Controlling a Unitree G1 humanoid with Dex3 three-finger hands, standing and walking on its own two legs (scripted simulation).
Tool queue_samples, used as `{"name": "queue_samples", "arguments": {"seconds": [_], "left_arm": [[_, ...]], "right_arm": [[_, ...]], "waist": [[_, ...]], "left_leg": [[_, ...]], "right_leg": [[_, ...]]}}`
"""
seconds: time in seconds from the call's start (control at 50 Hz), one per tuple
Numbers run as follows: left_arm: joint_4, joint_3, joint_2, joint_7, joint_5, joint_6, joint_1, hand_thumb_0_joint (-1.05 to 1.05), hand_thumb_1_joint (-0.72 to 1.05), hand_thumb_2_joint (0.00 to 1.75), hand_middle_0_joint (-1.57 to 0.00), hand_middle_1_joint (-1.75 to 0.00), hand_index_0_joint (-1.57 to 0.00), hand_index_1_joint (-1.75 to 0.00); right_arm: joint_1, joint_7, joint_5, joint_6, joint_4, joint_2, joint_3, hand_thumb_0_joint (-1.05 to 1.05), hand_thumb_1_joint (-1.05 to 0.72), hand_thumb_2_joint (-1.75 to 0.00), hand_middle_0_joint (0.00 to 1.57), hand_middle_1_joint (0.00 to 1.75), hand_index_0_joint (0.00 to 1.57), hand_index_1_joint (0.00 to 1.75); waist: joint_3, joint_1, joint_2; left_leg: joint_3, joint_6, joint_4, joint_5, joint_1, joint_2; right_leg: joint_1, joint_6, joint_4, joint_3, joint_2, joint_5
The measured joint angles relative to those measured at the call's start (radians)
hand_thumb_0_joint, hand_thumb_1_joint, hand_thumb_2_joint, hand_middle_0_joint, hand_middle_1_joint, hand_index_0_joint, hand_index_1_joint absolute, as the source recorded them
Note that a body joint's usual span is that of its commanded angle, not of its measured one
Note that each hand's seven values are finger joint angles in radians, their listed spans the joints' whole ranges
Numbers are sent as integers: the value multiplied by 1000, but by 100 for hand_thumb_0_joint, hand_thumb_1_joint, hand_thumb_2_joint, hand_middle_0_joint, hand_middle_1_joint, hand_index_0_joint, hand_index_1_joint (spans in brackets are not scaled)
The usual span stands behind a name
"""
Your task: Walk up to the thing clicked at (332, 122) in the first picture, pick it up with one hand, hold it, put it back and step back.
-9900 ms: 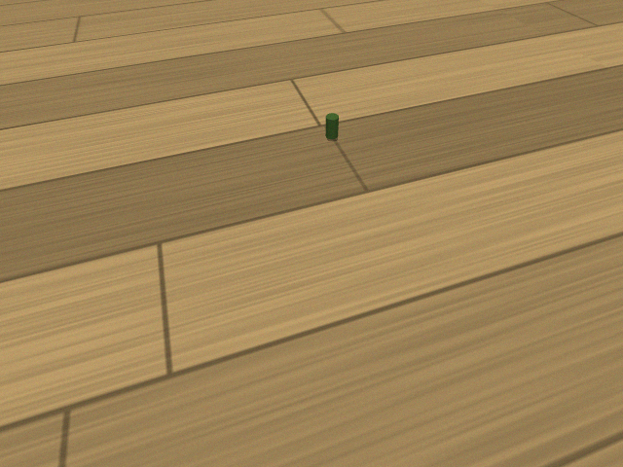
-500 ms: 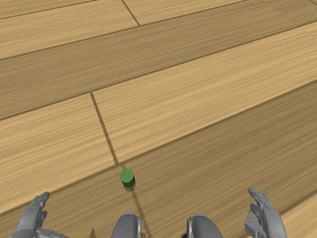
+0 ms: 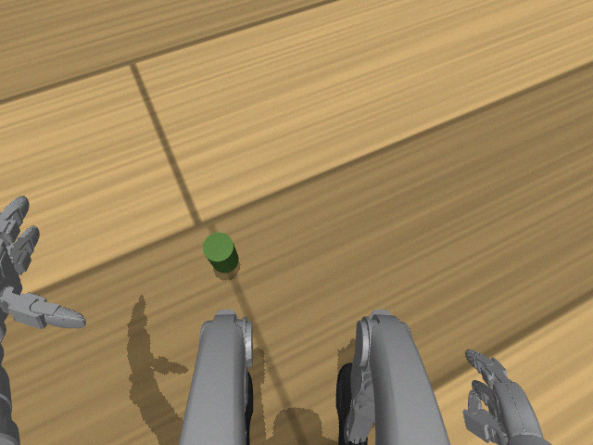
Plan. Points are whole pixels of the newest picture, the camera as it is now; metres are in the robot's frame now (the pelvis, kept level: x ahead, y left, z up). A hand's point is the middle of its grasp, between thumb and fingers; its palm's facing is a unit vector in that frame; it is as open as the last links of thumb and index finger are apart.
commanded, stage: go down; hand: left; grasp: from the side
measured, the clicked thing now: (221, 253) +0.46 +0.19 -0.46
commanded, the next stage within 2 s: approach in 1.44 s
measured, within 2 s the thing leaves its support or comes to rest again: neither
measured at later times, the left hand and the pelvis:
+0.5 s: hand (58, 254) +0.37 +0.36 -0.11, palm faces +0.10 -0.98 -0.18, open 16.9 cm; pelvis -0.02 +0.00 -0.08, yaw -2 degrees
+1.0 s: hand (64, 245) +0.39 +0.37 -0.13, palm faces +0.08 -0.99 -0.14, open 17.1 cm; pelvis -0.03 +0.01 -0.13, yaw -3 degrees
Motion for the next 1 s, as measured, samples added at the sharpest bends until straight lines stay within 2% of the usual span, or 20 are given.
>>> {"name": "queue_samples", "arguments": {"seconds": [0.18,0.38,0.74,1.0], "left_arm": [[77,56,81,-79,-18,-42,-102,-1,-42,12,-5,-13,-5,-12],[113,113,131,-146,-40,-62,-161,-1,-42,10,-4,-10,-5,-9],[156,161,208,-217,-54,-64,-259,-1,-43,10,-4,-9,-4,-8],[189,174,240,-247,-60,-68,-304,-1,-45,11,-4,-10,-3,-9]], "right_arm": [[-6,4,-2,6,9,-23,18,1,-90,-90,20,30,21,30],[-9,11,-6,5,16,-47,30,1,-91,-90,20,30,21,30],[-25,18,-20,-2,31,-50,62,1,-92,-91,20,30,21,30],[-13,25,-24,3,52,-60,75,0,-92,-91,20,30,21,30]], "waist": [[5,-21,1],[18,-33,-1],[46,-42,-7],[65,-48,-9]], "left_leg": [[-19,0,109,-8,-123,1],[-32,3,219,-20,-226,-3],[-51,6,364,-22,-356,-13],[-54,8,426,-19,-410,-17]], "right_leg": [[-115,-1,96,-8,3,-1],[-211,1,197,-9,2,-9],[-331,5,331,-11,-1,-10],[-383,8,390,-7,-1,-7]]}}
